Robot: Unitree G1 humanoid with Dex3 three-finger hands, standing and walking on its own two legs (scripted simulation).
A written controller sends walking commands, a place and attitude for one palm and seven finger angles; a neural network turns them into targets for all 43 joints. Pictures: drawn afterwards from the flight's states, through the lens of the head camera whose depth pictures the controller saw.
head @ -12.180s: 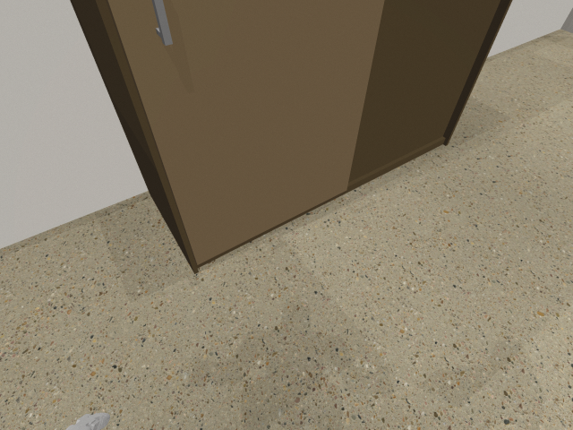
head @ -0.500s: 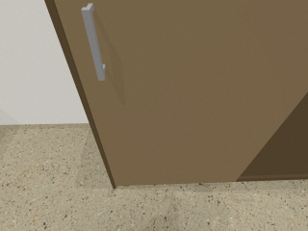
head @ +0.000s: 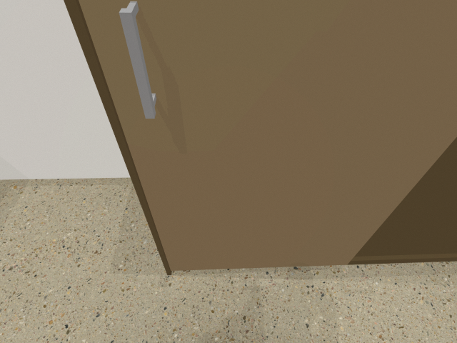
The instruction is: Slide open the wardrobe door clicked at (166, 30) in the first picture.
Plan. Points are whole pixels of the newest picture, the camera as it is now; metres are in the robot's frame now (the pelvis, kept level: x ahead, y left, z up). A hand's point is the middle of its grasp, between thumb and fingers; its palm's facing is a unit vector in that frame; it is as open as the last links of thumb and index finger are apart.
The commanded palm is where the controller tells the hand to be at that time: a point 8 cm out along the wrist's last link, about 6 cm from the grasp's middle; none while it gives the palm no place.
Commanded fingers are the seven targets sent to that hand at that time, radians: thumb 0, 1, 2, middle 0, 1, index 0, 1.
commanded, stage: look again from close up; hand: left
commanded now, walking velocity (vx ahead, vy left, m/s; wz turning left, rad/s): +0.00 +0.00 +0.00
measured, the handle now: (142, 65) +0.49 +0.19 +0.24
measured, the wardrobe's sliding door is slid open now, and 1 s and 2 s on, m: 0.00 0.00 0.00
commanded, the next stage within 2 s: raise the hand with hooked fingers in 0.58 s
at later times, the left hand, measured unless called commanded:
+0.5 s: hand out of the picture +0.01 +0.17 -0.17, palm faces +0.00 -0.97 -0.23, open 7.4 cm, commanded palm none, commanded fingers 0.00 0.90 0.90 -0.20 -0.30 -0.20 -0.30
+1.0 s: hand (139, 300) +0.18 +0.16 +0.01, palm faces +0.07 -1.00 -0.05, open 8.1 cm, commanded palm +0.12 +0.23 +0.00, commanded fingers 0.00 0.50 0.73 -0.23 -0.56 -0.23 -0.56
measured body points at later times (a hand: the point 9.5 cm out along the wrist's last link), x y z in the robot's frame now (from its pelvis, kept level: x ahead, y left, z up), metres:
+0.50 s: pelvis +0.00 -0.02 +0.00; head +0.01 -0.02 +0.45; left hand +0.01 +0.22 -0.15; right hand +0.03 -0.26 -0.15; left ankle +0.04 +0.10 -0.74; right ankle -0.04 -0.15 -0.74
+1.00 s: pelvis -0.03 -0.05 -0.04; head -0.01 -0.05 +0.41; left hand +0.17 +0.21 +0.02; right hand +0.18 -0.29 -0.10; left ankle +0.04 +0.10 -0.74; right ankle -0.04 -0.15 -0.74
